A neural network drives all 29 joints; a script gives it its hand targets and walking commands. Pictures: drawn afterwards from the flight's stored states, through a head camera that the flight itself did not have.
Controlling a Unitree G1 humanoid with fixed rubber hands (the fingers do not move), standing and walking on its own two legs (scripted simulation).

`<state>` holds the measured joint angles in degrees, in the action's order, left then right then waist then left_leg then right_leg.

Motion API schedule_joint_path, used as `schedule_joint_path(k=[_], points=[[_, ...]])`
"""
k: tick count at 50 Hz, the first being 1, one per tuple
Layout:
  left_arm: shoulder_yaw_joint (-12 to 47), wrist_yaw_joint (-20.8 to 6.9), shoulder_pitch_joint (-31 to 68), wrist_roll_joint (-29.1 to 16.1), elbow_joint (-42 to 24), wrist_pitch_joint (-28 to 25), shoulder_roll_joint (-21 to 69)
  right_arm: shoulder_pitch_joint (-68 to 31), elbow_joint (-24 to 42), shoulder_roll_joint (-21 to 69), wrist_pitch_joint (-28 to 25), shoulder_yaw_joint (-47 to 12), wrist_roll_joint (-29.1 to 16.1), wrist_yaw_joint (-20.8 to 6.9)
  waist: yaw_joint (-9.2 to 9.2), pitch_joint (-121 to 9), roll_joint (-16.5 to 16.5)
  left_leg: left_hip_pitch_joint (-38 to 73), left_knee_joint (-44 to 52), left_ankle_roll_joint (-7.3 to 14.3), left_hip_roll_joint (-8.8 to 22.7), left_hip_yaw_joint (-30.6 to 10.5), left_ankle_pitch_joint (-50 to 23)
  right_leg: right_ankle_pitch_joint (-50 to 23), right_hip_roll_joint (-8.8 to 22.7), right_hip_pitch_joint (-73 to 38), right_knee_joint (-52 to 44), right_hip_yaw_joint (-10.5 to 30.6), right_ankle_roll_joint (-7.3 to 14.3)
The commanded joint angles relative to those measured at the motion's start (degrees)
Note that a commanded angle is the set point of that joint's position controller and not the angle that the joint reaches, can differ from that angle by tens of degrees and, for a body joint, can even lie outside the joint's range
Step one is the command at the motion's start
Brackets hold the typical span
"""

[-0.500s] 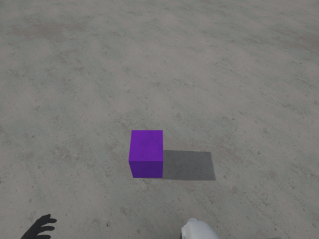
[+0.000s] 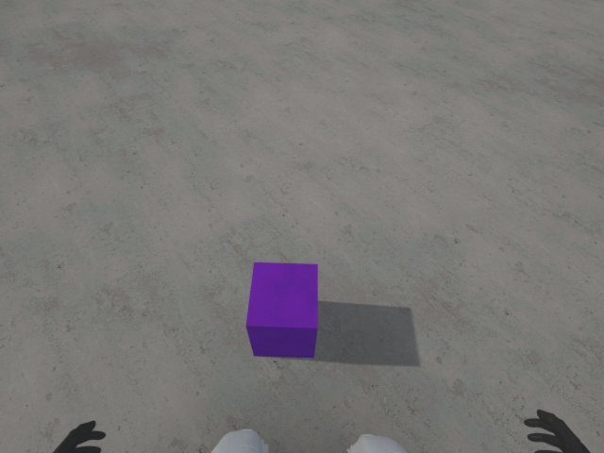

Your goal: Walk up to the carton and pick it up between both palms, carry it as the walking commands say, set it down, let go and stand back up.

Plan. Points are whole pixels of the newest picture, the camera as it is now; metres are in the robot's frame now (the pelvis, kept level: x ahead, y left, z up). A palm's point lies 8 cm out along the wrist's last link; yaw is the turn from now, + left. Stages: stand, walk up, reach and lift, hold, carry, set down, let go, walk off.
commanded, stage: walk up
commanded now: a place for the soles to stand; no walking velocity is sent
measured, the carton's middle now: (284, 311) +0.58 +0.09 -0.62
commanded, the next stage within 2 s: none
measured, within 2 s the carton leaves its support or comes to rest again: neither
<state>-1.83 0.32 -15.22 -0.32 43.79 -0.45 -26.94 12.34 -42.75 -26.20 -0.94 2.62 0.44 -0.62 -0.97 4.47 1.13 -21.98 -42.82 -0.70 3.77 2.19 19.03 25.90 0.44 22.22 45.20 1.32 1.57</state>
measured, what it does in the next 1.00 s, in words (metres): steps to the left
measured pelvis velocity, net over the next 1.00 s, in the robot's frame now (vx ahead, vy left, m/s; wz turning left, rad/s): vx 0.07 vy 0.08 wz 0.03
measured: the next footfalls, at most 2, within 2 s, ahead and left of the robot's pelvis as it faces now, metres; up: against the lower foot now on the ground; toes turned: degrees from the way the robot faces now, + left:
right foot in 1.16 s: +0.20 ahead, -0.04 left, +0.00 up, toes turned +8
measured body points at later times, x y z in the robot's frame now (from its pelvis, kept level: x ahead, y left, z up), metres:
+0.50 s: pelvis -0.01 +0.00 +0.02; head +0.01 +0.00 +0.47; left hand +0.10 +0.34 -0.08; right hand +0.11 -0.33 -0.08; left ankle +0.04 +0.14 -0.71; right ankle +0.04 -0.13 -0.71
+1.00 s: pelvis +0.07 +0.08 +0.02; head +0.08 +0.09 +0.47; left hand +0.14 +0.44 -0.08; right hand +0.16 -0.27 -0.06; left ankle +0.10 +0.18 -0.71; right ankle +0.11 -0.05 -0.67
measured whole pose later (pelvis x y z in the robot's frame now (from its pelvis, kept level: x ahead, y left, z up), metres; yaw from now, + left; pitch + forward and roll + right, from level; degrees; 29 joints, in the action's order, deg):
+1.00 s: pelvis +0.07 +0.08 +0.02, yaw +2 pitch -3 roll +0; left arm -3.8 -1.1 -16.1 0.6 51.1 -2.0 -28.5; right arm 17.0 -46.7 -27.3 -1.8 4.5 1.1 -2.7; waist 1.0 2.7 0.6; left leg -14.6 -33.1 2.4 0.3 2.8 16.1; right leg 24.5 2.2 24.3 52.2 -1.1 1.2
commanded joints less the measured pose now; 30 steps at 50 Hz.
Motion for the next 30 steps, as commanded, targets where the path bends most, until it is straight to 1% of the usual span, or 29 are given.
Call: schedule_joint_path(k=[1, 2, 3, 4, 5, 6, 7, 8, 9, 10, 11, 13, 16, 18, 20, 25, 26, 27, 28, 29, 30], points=[[-3.77, -0.03, -3.15, 0.57, 0.02, -1.44, -10.39, -2.75, 2.42, -11.92, -0.40, 2.93, -0.51, 0.22, -1.24, -5.23, -7.72, -1.77, 9.25, 6.48, 6.45, -7.95, -13.50, -15.77, 1.69, -7.58, -7.25, 1.20, 1.25], [-4.00, 0.04, -1.62, 0.73, -0.28, -1.52, -11.61, -2.29, 2.16, -10.86, -0.34, 2.70, -0.90, 0.26, -0.27, -6.23, -4.91, 0.16, 6.75, 5.15, 4.70, -6.19, -11.87, -18.85, 4.12, -6.03, -9.14, 4.95, 2.37], [-3.72, 0.00, 0.38, 0.74, -0.44, -1.51, -11.98, -2.87, 1.70, -10.19, -0.18, 2.53, -1.10, 0.34, 0.83, -6.24, -3.34, 1.93, 5.74, 4.13, 2.68, -4.63, -6.77, -17.82, 6.01, -2.29, -11.53, 8.86, 3.64], [-3.46, -0.10, 1.91, 0.88, -0.44, -1.50, -12.10, -2.43, 1.05, -9.56, -0.03, 2.35, -1.11, 0.38, 1.74, -5.79, -1.81, 3.78, 6.22, 3.95, 2.30, -4.63, -1.78, -14.33, 7.53, 0.64, -13.52, 10.70, 4.54], [-3.02, -0.14, 2.89, 0.74, 0.43, -1.45, -11.56, -2.64, 0.14, -9.31, 0.07, 2.24, -1.11, 0.33, 2.09, -4.73, -2.11, 5.00, 8.18, 3.99, 2.60, -5.07, 2.23, -9.64, 7.77, 3.45, -14.65, 10.62, 4.83], [-2.66, -0.18, 3.26, 0.64, 1.08, -1.41, -10.94, -3.10, -0.26, -9.90, 0.03, 2.32, -1.14, 0.22, 2.00, -4.45, -2.36, 5.29, 9.71, 4.05, 3.14, -6.21, 3.65, -6.52, 6.81, 4.06, -14.83, 9.32, 4.12], [-2.41, -0.34, 3.49, 0.39, 1.64, -1.40, -10.24, -4.04, -0.74, -10.53, -0.05, 2.43, -1.18, 0.13, 1.33, -3.77, -2.72, 4.37, 11.16, 4.52, 3.68, -7.23, 3.50, -5.88, 5.31, 3.43, -14.43, 7.62, 3.30], [-2.27, -0.40, 3.24, 0.35, 2.25, -1.37, -9.87, -4.74, -0.97, -10.61, -0.16, 2.34, -1.16, 0.07, 0.77, -3.92, -2.02, 3.80, 12.00, 4.83, 4.21, -7.97, 2.79, -6.41, 4.55, 2.10, -14.37, 6.75, 2.87], [-2.26, -0.44, 3.07, 0.40, 2.95, -1.39, -9.71, -5.32, -1.39, -10.73, -0.24, 2.21, -1.09, 0.03, 0.24, -3.71, -2.63, 3.74, 12.05, 4.83, 4.33, -7.63, 1.42, -7.60, 4.53, 1.73, -14.46, 6.72, 2.82], [-2.26, -0.50, 3.16, 0.45, 3.35, -1.43, -9.95, -5.23, -1.96, -10.68, -0.30, 2.05, -1.03, 0.06, 0.35, -4.59, -0.96, 3.74, 11.99, 4.87, 4.45, -7.84, -0.44, -9.74, 4.50, 0.33, -14.39, 6.61, 2.78], [-2.23, -0.53, 3.43, 0.42, 3.83, -1.42, -10.00, -5.23, -2.33, -10.56, -0.35, 1.96, -1.06, 0.02, 0.39, -4.65, -0.11, 3.90, 12.27, 4.63, 4.19, -7.32, -0.63, -10.04, 4.83, 0.00, -14.87, 6.89, 2.85], [-2.13, -0.60, 4.61, 0.29, 4.54, -1.37, -10.15, -5.72, -3.41, -10.52, -0.45, 1.82, -1.05, -0.02, 0.73, -4.86, 0.75, 4.25, 12.77, 4.07, 3.78, -6.81, -1.23, -10.66, 5.34, -0.40, -15.93, 7.32, 2.80], [-1.83, -0.73, 5.99, 0.28, 5.55, -1.27, -9.75, -6.71, -4.85, -10.46, -0.43, 1.58, -0.95, -0.17, 0.72, -4.53, 0.64, 4.77, 14.26, 3.72, 3.35, -6.50, 0.23, -8.56, 5.58, -0.06, -17.94, 7.94, 2.73], [-1.72, -0.82, 6.55, 0.27, 6.28, -1.19, -9.55, -7.11, -5.68, -10.56, -0.49, 1.49, -0.93, -0.27, 0.57, -4.50, 0.64, 4.96, 15.70, 3.54, 3.68, -6.84, 0.92, -8.10, 5.44, -0.56, -18.50, 7.66, 2.49], [-1.66, -0.92, 7.12, 0.17, 6.91, -1.07, -9.32, -7.24, -6.71, -10.50, -0.54, 1.30, -0.92, -0.33, 0.43, -4.96, -0.01, 5.32, 17.07, 3.42, 3.85, -7.04, 0.77, -8.29, 5.29, -1.54, -18.67, 7.33, 2.26], [-1.49, -1.01, 8.09, 0.22, 8.65, -0.87, -9.02, -8.50, -8.48, -10.13, -0.53, 1.02, -0.90, -0.45, 0.25, -5.18, -0.33, 6.12, 19.55, 3.12, 4.47, -7.48, 0.71, -8.52, 4.98, -2.99, -19.88, 6.70, 1.78], [-4.99, -1.27, 0.91, 1.30, 7.05, -2.34, -14.36, -3.59, -5.64, -14.48, -0.24, 3.18, 1.42, -2.60, 0.24, -11.42, -4.39, 6.05, 19.91, 5.76, 2.73, -8.04, 22.24, 9.51, 3.84, -9.09, -18.63, 4.66, 2.41], [-5.56, -1.16, -1.83, 1.66, 8.47, -2.78, -15.19, -4.69, -5.72, -14.13, 0.28, 3.28, 1.55, -3.34, -0.69, -8.83, -4.05, 1.15, 19.62, 5.87, 2.71, -9.29, 27.00, 14.80, 3.60, -10.97, -18.74, 6.02, 2.55], [-6.00, -1.05, -3.52, 1.78, 8.57, -2.99, -15.30, -5.71, -5.10, -13.20, 0.70, 3.22, 1.78, -3.67, -1.59, -6.67, -2.26, -4.17, 17.05, 5.15, 1.84, -8.51, 26.10, 17.28, 5.09, -13.42, -21.38, 9.12, 3.20], [-6.44, -0.80, -5.29, 1.80, 8.95, -3.18, -15.92, -7.85, -4.24, -11.89, 0.91, 3.11, 2.00, -3.89, -2.87, -4.69, 1.36, -9.74, 11.13, 3.49, -0.59, -5.23, 22.06, 20.19, 8.11, -16.22, -25.70, 14.15, 4.43], [-7.11, -0.42, -5.04, 1.75, 8.74, -3.40, -17.08, -7.94, -3.42, -10.10, 0.93, 3.12, 2.29, -4.11, -2.90, -1.67, 6.86, -12.19, 0.46, 1.98, -2.90, -0.36, 10.93, 19.87, 14.29, -15.72, -30.66, 21.60, 6.93]])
